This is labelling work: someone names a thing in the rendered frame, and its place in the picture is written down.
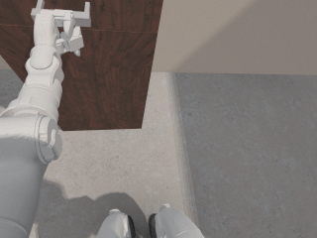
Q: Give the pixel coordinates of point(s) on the right robot shin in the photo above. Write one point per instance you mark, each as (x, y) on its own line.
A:
(164, 206)

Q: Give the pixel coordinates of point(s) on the drawer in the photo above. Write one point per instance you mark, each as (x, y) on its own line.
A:
(127, 15)

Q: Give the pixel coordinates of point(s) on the robot left thigh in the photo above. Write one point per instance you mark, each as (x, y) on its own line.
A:
(115, 226)

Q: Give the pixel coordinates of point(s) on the left robot forearm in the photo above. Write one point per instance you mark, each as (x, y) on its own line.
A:
(42, 90)

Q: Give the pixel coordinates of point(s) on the handle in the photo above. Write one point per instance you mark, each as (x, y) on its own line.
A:
(82, 19)

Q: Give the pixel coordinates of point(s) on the left robot upper arm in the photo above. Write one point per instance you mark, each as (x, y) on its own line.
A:
(27, 145)

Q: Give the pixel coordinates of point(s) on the robot left hand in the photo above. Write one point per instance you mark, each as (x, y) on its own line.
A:
(46, 31)

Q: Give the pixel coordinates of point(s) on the cabinet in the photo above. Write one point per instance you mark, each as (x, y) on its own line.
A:
(106, 87)

